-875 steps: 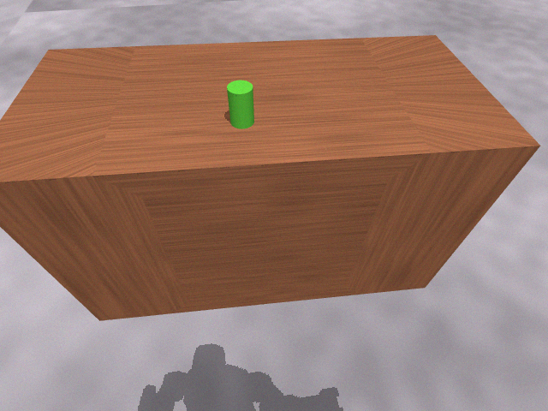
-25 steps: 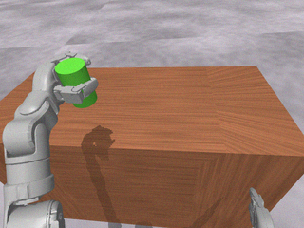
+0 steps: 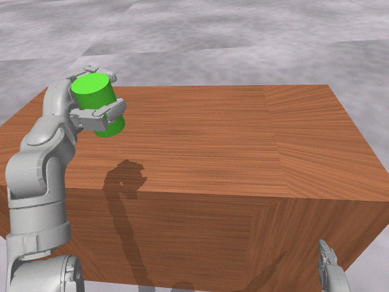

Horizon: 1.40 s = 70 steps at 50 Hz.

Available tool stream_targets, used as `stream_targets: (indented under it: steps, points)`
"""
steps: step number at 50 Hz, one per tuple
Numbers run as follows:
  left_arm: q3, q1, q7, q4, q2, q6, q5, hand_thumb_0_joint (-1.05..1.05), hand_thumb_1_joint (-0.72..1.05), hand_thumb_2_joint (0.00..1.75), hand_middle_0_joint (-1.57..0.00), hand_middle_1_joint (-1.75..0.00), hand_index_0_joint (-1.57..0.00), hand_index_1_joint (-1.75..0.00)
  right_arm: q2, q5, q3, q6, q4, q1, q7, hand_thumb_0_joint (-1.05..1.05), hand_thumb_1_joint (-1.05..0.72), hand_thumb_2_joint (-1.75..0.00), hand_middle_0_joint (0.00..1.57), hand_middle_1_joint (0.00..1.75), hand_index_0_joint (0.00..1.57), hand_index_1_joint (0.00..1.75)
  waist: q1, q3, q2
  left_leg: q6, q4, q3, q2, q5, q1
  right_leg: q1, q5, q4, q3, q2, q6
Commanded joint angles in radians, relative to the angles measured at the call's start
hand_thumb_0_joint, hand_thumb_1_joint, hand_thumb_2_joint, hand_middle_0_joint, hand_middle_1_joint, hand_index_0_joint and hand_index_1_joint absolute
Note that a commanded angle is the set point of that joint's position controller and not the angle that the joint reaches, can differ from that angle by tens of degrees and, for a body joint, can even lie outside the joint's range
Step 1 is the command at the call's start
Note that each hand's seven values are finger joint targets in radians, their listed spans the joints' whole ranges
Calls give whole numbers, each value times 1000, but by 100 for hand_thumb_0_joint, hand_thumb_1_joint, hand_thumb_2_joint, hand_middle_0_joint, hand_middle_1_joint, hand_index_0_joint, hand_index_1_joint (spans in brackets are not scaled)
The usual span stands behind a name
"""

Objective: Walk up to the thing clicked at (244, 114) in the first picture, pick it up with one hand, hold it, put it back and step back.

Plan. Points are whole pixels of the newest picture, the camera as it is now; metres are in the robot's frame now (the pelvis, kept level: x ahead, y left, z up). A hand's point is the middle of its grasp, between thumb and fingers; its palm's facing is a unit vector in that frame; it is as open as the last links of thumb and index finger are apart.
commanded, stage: hold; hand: left
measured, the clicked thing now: (100, 106) +0.34 +0.18 +0.27
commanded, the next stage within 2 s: crouch in 1.12 s
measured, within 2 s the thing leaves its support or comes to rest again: neither
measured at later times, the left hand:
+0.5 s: hand (104, 102) +0.34 +0.17 +0.28, palm faces +0.08 -1.00 +0.01, open 8.2 cm
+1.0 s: hand (102, 101) +0.34 +0.17 +0.28, palm faces +0.09 -1.00 +0.01, open 8.2 cm
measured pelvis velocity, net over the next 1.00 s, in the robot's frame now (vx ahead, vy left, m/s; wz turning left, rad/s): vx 0.00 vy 0.00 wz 0.00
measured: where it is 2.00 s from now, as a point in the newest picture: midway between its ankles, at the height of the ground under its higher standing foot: outside the picture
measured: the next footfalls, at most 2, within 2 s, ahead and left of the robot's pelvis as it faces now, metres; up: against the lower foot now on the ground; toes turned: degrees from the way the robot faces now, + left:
none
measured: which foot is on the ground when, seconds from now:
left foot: down 0.00-1.00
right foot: down 0.00-1.00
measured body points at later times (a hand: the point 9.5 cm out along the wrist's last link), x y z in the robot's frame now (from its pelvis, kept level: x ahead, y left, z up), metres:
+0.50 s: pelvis +0.00 +0.00 +0.00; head -0.05 -0.03 +0.45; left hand +0.33 +0.22 +0.28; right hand +0.17 -0.25 -0.07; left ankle +0.01 +0.11 -0.74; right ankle +0.02 -0.12 -0.74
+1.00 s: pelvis +0.00 +0.00 +0.00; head -0.05 -0.03 +0.45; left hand +0.33 +0.22 +0.28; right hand +0.17 -0.26 -0.07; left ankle +0.01 +0.11 -0.74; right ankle +0.02 -0.12 -0.74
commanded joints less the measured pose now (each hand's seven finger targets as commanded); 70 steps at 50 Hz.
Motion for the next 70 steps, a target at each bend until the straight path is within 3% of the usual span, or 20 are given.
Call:
stream_targets:
  steps: [1,4,10,11,12,24,29,34,40,42,43,47,51,54,55,61,64,65,66,70]
  points:
    - [70,-407,-1,-220,199,-78,-8,0,35,133,-135,-147,-137,-147,-112,6,-28,-51,-176,-115,5,0,54,-6,5,5,5,5,5,-183,-76,8,-70,-13,-10,177,55,38,145,-84,-12,18,-8]
    - [66,-459,9,-285,196,-90,-5,0,36,132,-134,-146,-136,-146,-116,3,-36,-49,-186,-138,3,0,54,-6,5,5,5,5,4,-203,-54,8,-68,-9,-13,180,71,44,148,-83,-9,15,-8]
    - [70,-489,22,-254,204,-99,0,0,38,133,-133,-146,-135,-146,-123,0,-44,-52,-172,-155,-10,0,54,-6,5,5,5,5,-1,-202,-60,7,-70,-13,-12,164,77,39,133,-81,-10,15,-6]
    - [67,-471,20,-201,198,-94,0,0,38,134,-134,-146,-136,-146,-129,-1,-44,-54,-191,-145,-11,0,54,-6,5,5,5,5,-16,-188,-88,8,-70,-13,-10,163,76,35,139,-84,-9,17,-3]
    - [44,-473,16,-225,180,-95,0,0,39,134,-134,-146,-136,-146,-111,0,-25,-54,-175,-149,-10,0,55,-6,5,5,5,5,-2,-165,-69,7,-75,-15,-10,152,57,28,128,-84,-12,18,-6]
    - [69,-468,5,-193,196,-78,-9,0,40,135,-132,-146,-135,-146,-117,2,-35,-51,-182,-128,2,0,55,-5,5,5,5,5,0,-171,-71,7,-82,-12,-9,144,63,29,118,-89,-11,19,-7]
    - [45,-472,9,-207,177,-87,-4,0,41,135,-132,-146,-134,-146,-104,3,-21,-55,-187,-141,2,0,55,-5,5,5,5,5,-3,-173,-62,9,-80,-7,-15,142,62,24,121,-88,-7,16,-6]
    - [81,-483,16,-214,220,-98,0,0,38,133,-132,-145,-134,-145,-112,0,-26,-56,-196,-144,0,0,54,-6,5,5,5,5,5,-195,-79,9,-75,-13,-10,146,60,48,124,-85,-9,18,-5]
    - [73,-450,10,-166,199,-92,-5,0,42,136,-135,-148,-137,-148,-108,0,-31,-54,-175,-138,-4,0,54,-6,5,5,5,5,-3,-178,-80,12,-75,-6,-15,136,52,37,117,-90,-6,14,-4]
    - [39,-492,5,-212,181,-92,-5,0,42,136,-135,-147,-136,-147,-106,1,-26,-56,-160,-142,-4,0,54,-6,5,5,5,5,-11,-183,-49,11,-75,-2,-16,138,64,24,120,-89,-6,14,-7]
    - [65,-487,5,-179,212,-89,-1,0,40,136,-134,-147,-136,-148,-122,0,-33,-59,-186,-135,-6,0,54,-6,5,5,5,5,-15,-197,-82,13,-70,-4,-16,146,71,30,129,-92,-4,14,-4]
    - [72,-481,7,-159,213,-87,-4,0,40,135,-133,-146,-135,-146,-109,0,-26,-59,-160,-142,-5,0,55,-6,5,5,5,5,-1,-164,-73,13,-79,0,-21,119,49,25,100,-101,-4,11,-3]
    - [46,-499,5,-167,191,-91,-1,0,39,134,-133,-146,-135,-146,-95,2,-7,-63,-179,-137,0,0,55,-5,5,5,5,5,-3,-167,-64,12,-85,-3,-19,114,51,20,98,-98,-7,14,-5]
    - [58,-507,5,-166,210,-100,2,0,40,133,-131,-144,-133,-144,-125,1,-40,-64,-182,-125,-6,0,55,-5,5,5,5,5,-15,-184,-71,11,-83,-7,-13,129,63,22,111,-93,-9,17,-6]
    - [48,-519,10,-165,198,-98,4,0,40,133,-131,-144,-134,-144,-112,-1,-22,-65,-189,-130,-1,0,55,-5,5,5,5,5,-11,-191,-66,11,-83,-7,-15,135,62,28,117,-93,-10,16,-7]
    - [57,-534,17,-192,212,-106,6,0,36,135,-134,-148,-136,-149,-120,1,-33,-69,-196,-136,-4,0,53,-7,5,5,5,5,-5,-199,-48,6,-87,-18,-7,133,70,32,119,-85,-12,21,-8]
    - [32,-510,17,-123,177,-94,8,0,38,130,-135,-144,-136,-144,-95,2,-16,-69,-161,-152,2,0,58,-4,5,5,5,5,-1,-134,-49,5,-100,-20,-5,96,33,7,87,-90,-13,23,-9]
    - [38,-502,18,-100,178,-96,7,0,39,132,-136,-145,-138,-145,-112,-2,-30,-72,-179,-140,-1,0,58,-4,5,5,5,5,-18,-145,-77,8,-98,-21,-4,88,40,8,87,-95,-9,22,-5]
    - [36,-516,19,-91,181,-93,10,0,37,131,-136,-145,-138,-145,-100,-2,-16,-71,-158,-141,0,0,58,-4,5,5,5,5,-7,-141,-71,7,-101,-22,-2,90,31,9,86,-94,-12,22,-8]
    - [34,-546,20,-15,190,-119,21,0,38,132,-136,-145,-137,-145,-111,-10,-19,-79,-164,-131,-3,0,58,-4,5,5,5,5,-24,-161,-85,11,-96,-13,-7,81,36,10,82,-97,-4,19,-5]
